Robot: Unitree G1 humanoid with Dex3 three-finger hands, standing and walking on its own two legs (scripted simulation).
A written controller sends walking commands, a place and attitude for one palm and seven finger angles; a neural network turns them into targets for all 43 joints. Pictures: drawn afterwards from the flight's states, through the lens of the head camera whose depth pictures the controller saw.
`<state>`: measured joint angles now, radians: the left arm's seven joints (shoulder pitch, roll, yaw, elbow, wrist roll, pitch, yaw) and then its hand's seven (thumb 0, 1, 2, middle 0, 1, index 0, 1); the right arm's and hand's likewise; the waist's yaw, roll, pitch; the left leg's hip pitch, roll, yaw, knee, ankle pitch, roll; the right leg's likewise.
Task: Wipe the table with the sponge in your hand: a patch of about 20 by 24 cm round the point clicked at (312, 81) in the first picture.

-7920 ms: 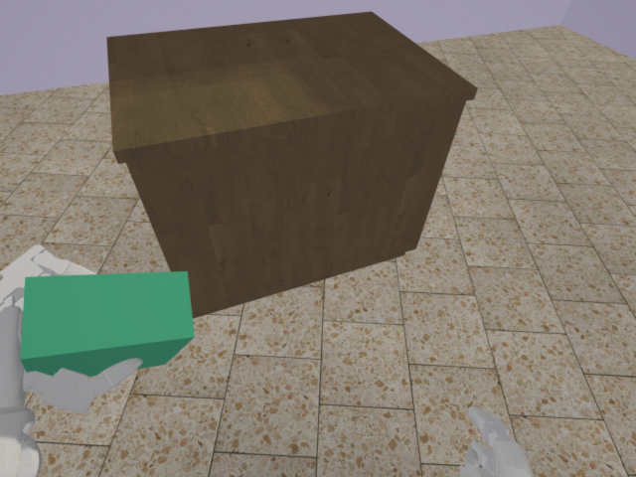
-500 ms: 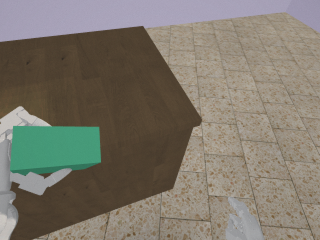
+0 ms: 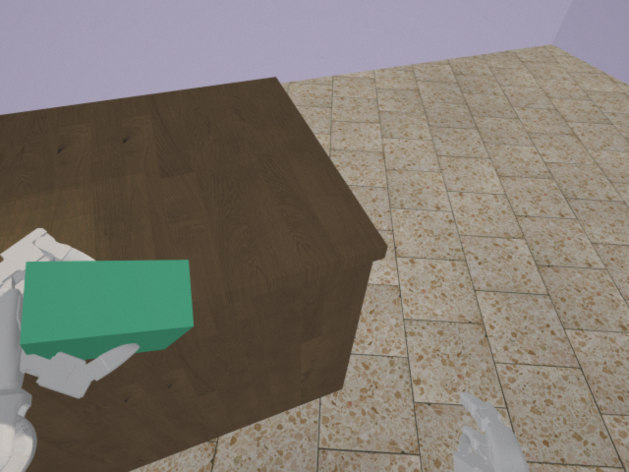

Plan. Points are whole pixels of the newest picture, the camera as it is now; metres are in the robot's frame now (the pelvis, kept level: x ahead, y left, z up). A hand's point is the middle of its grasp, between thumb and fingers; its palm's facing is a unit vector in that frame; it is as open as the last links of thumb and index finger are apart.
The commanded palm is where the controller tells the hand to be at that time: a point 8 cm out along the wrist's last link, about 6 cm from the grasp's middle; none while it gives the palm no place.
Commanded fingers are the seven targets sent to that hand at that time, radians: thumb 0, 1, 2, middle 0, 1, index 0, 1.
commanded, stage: look again from close up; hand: left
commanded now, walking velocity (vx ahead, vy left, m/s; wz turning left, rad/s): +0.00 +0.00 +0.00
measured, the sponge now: (132, 312) +0.23 +0.21 +0.14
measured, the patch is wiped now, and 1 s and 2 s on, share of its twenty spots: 0.00 0.00 0.00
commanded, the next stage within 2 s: shuffle to correct the standing spot in 0.18 s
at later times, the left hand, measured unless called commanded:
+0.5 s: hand (86, 321) +0.21 +0.24 +0.15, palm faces +0.37 -0.85 -0.37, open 10.1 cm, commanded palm +0.16 +0.28 +0.17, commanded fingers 0.00 0.10 1.30 -1.20 -1.60 -1.20 -1.60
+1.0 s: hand (44, 284) +0.25 +0.31 +0.14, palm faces +0.40 -0.82 -0.40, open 10.1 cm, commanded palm +0.20 +0.34 +0.17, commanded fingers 0.00 0.10 1.30 -1.20 -1.60 -1.20 -1.60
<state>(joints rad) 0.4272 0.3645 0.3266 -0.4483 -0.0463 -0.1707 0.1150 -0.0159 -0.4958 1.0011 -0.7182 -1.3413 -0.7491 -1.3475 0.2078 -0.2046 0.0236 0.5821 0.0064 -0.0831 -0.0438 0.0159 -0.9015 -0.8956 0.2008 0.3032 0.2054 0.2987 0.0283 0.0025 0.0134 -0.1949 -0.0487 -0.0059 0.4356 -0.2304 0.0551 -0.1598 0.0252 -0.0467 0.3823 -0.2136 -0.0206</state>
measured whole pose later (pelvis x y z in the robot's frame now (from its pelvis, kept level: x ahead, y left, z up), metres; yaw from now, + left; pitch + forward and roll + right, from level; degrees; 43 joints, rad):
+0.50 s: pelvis +0.00 +0.00 +0.00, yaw +1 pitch +0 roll -2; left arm 0.47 0.36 0.31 -0.44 -0.04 -0.17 0.12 -0.02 -0.50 1.00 -0.72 -1.34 -0.75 -1.35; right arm 0.23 -0.24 -0.01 0.60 0.01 -0.09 -0.03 0.02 -0.90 -0.90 0.20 0.30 0.20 0.30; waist 0.00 0.01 -0.01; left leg -0.24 -0.04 -0.02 0.52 -0.28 0.06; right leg -0.18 0.04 -0.06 0.42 -0.24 -0.03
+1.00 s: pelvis +0.04 +0.06 -0.03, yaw +0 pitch -3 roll +1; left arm 0.43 0.39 0.38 -0.51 -0.02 -0.20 0.12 -0.02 -0.50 1.01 -0.72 -1.34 -0.75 -1.35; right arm 0.19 -0.19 -0.02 0.60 0.01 -0.08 -0.01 0.02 -0.90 -0.90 0.20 0.30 0.20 0.30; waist 0.03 -0.07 0.09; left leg -0.34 -0.06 0.04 0.70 -0.31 0.05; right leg -0.37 -0.05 0.03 1.04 -0.51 -0.01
